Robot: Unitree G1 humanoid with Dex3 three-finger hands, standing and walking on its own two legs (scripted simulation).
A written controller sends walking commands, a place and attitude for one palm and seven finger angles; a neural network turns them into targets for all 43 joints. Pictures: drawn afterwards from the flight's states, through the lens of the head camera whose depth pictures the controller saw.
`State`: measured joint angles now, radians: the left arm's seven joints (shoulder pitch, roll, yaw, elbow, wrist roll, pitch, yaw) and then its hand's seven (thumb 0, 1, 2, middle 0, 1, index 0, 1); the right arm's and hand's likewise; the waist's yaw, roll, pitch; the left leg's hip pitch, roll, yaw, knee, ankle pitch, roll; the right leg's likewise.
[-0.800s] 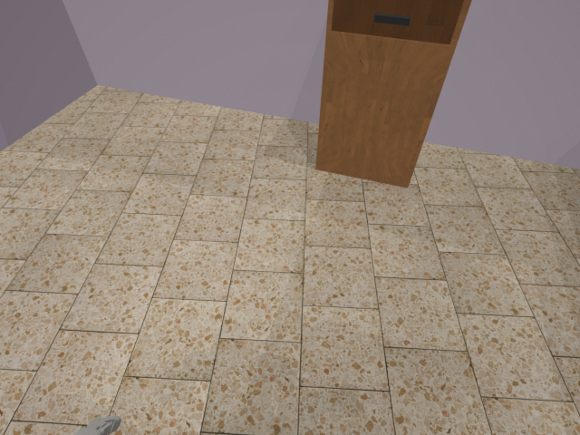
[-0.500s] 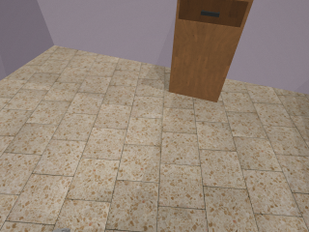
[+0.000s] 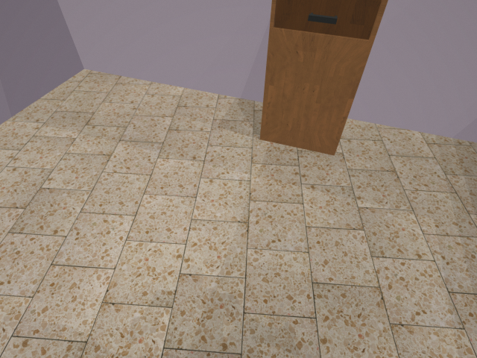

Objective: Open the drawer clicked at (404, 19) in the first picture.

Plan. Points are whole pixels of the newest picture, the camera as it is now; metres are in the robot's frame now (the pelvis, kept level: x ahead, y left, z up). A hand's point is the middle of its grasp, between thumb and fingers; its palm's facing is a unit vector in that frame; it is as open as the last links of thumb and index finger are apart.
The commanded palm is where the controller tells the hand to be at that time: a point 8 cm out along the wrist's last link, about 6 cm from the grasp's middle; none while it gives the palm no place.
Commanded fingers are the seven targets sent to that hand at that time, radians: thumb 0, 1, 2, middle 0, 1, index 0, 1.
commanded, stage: stand and wait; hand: left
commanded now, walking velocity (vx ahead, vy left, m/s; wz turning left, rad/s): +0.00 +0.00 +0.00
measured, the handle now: (323, 17) +1.50 -0.30 +0.03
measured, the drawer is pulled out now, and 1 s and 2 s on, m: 0.00 0.00 0.00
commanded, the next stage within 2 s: look at it before walking up in 0.02 s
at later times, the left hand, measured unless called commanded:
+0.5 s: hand out of the picture +0.07 +0.25 -0.16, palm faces -0.03 -0.94 -0.33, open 7.4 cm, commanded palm none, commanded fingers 0.00 0.90 0.90 -0.20 -0.30 -0.20 -0.30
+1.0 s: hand out of the picture +0.06 +0.21 -0.17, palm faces -0.08 -0.97 -0.24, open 7.4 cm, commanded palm none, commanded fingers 0.00 0.90 0.90 -0.20 -0.30 -0.20 -0.30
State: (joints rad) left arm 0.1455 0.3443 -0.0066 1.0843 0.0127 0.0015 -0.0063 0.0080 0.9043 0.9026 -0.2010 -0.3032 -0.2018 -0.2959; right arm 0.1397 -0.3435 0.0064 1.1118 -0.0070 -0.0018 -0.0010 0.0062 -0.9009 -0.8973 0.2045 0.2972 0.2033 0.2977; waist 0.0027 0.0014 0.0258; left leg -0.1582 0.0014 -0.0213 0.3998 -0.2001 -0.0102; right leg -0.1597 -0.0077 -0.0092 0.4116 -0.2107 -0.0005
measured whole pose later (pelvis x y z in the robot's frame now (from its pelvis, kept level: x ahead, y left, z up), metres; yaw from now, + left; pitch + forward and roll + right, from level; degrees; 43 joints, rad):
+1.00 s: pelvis +0.03 -0.01 -0.01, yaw -6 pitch -1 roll +1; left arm 0.29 0.27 0.02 1.05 0.02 0.04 -0.04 0.01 0.91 0.90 -0.20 -0.30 -0.20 -0.30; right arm 0.22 -0.26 -0.01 1.07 -0.02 -0.01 0.00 0.00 -0.90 -0.90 0.20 0.30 0.20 0.30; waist 0.02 -0.01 -0.01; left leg -0.16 0.04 0.07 0.49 -0.31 -0.01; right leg -0.27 0.02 0.03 0.66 -0.42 -0.02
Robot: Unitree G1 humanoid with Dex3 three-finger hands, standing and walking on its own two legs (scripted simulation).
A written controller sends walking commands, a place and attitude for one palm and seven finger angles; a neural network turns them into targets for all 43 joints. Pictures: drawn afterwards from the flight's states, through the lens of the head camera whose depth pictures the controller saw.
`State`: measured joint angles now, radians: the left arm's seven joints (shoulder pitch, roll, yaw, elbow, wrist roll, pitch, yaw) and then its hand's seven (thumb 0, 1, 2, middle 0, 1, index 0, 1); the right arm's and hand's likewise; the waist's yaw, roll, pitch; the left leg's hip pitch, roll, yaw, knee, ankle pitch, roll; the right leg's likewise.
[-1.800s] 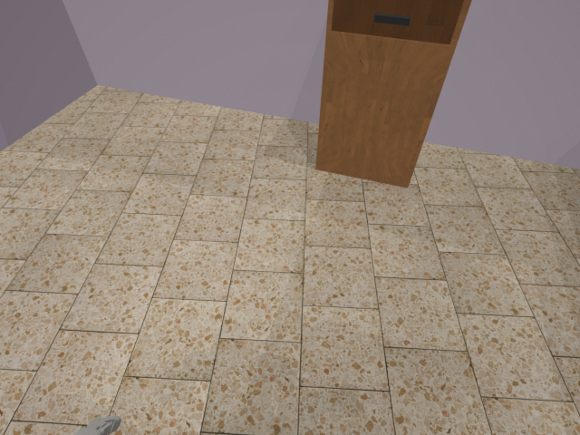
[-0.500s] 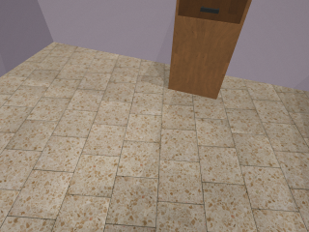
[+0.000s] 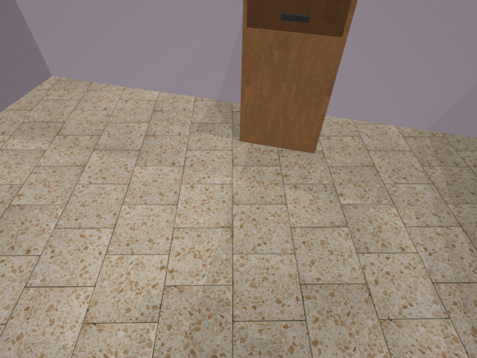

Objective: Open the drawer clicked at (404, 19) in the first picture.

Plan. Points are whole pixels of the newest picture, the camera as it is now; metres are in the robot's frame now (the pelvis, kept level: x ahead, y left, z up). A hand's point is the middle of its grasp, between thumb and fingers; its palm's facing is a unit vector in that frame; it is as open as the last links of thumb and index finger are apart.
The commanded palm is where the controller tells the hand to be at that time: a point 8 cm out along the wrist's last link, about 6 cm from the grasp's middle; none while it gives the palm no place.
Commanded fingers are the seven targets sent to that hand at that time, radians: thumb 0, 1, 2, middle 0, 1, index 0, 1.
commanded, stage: walk to a spot facing it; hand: left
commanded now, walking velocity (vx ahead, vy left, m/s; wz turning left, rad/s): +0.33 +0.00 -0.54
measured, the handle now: (295, 16) +1.49 -0.14 +0.04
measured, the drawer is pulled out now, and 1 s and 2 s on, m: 0.00 0.00 0.00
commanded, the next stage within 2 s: turn to face it in 1.42 s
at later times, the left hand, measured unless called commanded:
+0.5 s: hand out of the picture +0.14 +0.13 -0.16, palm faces -0.09 -0.98 -0.16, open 7.4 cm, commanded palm none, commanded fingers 0.00 0.90 0.90 -0.20 -0.30 -0.20 -0.30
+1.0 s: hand (202, 205) +0.53 +0.15 -0.16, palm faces -0.33 -0.93 -0.16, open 7.4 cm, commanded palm none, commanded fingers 0.00 0.90 0.90 -0.20 -0.30 -0.20 -0.30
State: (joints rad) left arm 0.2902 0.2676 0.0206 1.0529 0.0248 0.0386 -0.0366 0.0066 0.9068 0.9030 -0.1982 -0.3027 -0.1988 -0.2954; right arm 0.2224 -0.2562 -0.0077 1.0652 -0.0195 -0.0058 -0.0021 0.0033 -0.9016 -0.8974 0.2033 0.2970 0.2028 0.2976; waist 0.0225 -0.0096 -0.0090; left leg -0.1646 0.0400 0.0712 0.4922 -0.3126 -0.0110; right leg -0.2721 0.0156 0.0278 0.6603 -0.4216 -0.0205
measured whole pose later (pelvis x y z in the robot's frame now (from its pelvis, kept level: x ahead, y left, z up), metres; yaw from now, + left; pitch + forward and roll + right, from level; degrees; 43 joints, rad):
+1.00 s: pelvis +0.40 +0.00 +0.01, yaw -22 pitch -1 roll -1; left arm 0.20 0.21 0.09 1.00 0.04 0.03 -0.03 0.00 0.91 0.90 -0.19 -0.30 -0.19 -0.29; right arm 0.40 -0.16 -0.04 1.11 -0.01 -0.08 -0.03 0.00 -0.92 -0.90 0.20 0.30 0.20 0.30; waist 0.00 -0.04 0.02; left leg -0.05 0.02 0.31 0.34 -0.29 0.06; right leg -0.66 -0.12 -0.03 1.09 -0.09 0.02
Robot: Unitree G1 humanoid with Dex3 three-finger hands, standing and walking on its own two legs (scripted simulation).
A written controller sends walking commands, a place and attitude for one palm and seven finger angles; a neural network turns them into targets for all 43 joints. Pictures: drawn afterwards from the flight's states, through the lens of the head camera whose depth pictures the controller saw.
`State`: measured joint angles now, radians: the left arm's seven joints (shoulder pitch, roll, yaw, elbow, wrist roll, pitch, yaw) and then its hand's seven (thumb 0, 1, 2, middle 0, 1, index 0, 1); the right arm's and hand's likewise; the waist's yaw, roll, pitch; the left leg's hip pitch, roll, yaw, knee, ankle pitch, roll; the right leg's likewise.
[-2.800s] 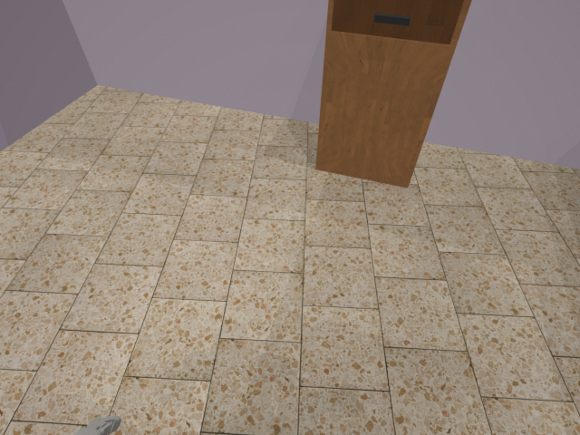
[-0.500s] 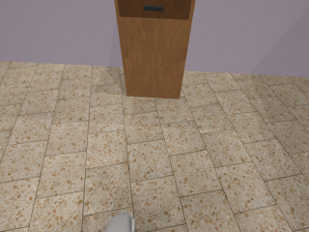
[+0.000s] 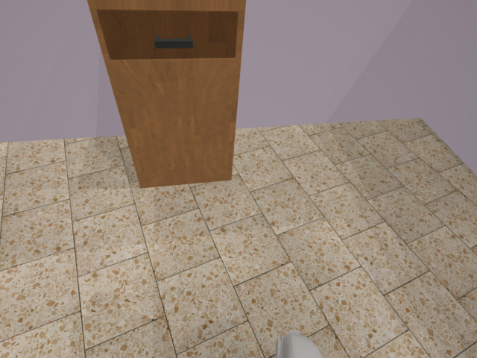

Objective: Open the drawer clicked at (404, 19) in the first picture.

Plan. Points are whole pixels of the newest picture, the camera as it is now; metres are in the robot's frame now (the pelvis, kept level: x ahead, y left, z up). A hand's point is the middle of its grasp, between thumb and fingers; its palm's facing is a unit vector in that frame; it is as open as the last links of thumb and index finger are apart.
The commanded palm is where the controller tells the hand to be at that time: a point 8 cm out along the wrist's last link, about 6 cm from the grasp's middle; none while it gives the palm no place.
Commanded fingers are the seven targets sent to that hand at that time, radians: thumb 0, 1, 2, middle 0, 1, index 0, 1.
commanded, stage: walk to a spot facing it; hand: left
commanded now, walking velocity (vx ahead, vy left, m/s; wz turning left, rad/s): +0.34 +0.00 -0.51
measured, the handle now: (173, 40) +1.06 +0.28 +0.03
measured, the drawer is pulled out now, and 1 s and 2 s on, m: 0.00 0.00 0.00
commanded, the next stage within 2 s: turn to face it in 0.42 s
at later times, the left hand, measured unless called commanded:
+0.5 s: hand (180, 277) +0.32 +0.14 -0.17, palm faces -0.18 -0.96 -0.24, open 7.2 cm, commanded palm none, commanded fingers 0.00 0.90 0.90 -0.20 -0.30 -0.20 -0.30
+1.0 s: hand (178, 226) +0.45 +0.17 -0.18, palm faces -0.02 -0.98 -0.19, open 7.4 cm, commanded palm none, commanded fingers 0.00 0.90 0.90 -0.20 -0.30 -0.20 -0.30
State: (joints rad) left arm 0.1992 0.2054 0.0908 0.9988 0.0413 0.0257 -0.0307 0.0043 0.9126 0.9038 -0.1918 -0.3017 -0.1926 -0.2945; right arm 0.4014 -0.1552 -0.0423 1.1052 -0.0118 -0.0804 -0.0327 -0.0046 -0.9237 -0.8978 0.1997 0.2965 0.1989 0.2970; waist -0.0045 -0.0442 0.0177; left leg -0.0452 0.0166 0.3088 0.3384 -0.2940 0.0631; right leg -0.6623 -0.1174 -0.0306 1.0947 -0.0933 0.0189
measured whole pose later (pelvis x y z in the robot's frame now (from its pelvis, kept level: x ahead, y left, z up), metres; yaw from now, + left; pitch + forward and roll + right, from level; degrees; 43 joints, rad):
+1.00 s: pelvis +0.36 -0.01 -0.01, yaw -4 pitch +0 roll -1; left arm 0.17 0.19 0.07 0.98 0.02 0.03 0.02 0.01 0.91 0.90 -0.20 -0.30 -0.20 -0.30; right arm 0.21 -0.18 -0.05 0.99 -0.02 0.02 -0.01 -0.01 -0.93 -0.90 0.20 0.30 0.20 0.30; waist -0.01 -0.01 0.05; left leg -0.32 -0.02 0.04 0.46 -0.14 0.07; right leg -0.45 -0.08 -0.02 0.99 -0.40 0.07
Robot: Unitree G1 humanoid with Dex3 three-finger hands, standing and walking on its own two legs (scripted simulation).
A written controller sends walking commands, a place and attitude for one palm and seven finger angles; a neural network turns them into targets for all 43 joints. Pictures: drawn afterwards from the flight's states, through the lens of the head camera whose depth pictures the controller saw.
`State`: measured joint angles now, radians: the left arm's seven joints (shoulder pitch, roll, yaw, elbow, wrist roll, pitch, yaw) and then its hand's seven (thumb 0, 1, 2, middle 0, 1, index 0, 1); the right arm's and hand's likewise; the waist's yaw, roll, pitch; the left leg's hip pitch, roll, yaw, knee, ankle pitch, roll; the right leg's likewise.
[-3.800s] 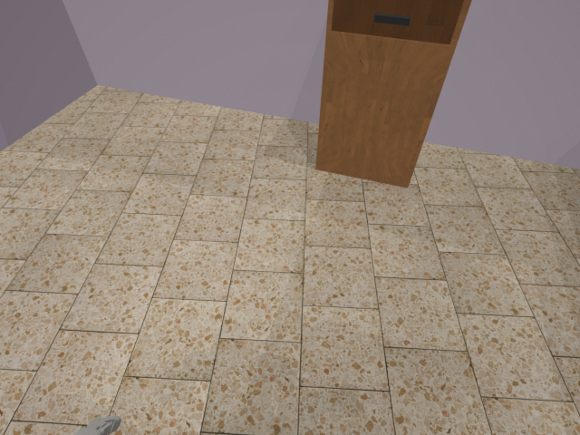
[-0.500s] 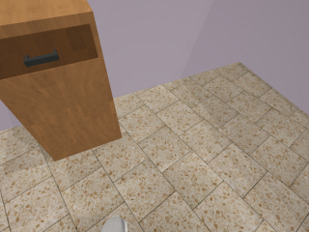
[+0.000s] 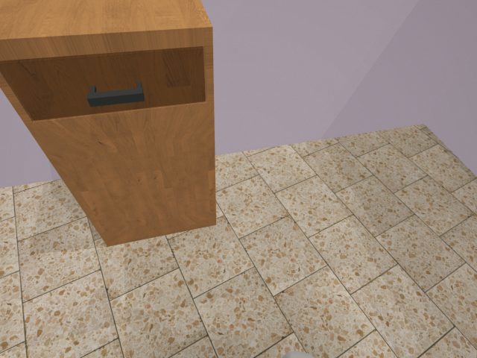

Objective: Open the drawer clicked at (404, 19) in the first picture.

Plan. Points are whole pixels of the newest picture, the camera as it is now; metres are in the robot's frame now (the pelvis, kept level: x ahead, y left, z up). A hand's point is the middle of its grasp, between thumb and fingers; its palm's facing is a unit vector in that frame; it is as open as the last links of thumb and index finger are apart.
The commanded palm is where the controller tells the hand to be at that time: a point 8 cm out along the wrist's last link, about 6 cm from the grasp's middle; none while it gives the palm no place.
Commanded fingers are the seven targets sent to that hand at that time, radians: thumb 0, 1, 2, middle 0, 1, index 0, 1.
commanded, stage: turn to face it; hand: left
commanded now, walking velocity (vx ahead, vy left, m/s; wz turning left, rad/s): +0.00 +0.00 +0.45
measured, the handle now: (116, 92) +0.68 +0.34 +0.04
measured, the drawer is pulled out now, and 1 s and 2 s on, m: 0.00 0.00 0.00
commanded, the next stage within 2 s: take the last steps up to it in 0.34 s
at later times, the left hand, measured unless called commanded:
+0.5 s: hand out of the picture +0.00 +0.14 -0.15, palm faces +0.27 -0.93 -0.26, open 7.3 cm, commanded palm none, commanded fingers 0.00 0.90 0.90 -0.20 -0.30 -0.20 -0.30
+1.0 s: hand out of the picture +0.07 +0.17 -0.17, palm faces +0.26 -0.94 -0.21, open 7.4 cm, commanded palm none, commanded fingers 0.00 0.90 0.90 -0.20 -0.30 -0.20 -0.30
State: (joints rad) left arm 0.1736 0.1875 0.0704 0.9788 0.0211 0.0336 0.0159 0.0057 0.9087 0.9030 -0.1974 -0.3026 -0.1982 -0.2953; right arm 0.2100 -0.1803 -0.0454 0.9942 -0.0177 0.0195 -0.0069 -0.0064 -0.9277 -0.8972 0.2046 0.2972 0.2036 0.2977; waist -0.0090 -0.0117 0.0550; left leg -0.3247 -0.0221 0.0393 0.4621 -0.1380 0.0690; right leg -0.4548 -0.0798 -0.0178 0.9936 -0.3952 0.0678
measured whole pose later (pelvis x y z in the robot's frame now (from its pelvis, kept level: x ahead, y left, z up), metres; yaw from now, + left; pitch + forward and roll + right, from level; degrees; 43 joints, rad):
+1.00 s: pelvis +0.08 -0.03 -0.01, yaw +14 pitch -1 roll +2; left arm 0.22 0.19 0.05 1.05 0.02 0.01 -0.03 0.01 0.91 0.90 -0.19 -0.30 -0.20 -0.29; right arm 0.40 -0.16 -0.04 1.11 -0.03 -0.02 -0.02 0.00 -0.91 -0.90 0.20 0.30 0.20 0.30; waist -0.02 0.00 0.05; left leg 0.04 0.04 0.10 0.37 -0.37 -0.04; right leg -0.45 -0.10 -0.11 0.70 -0.27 0.02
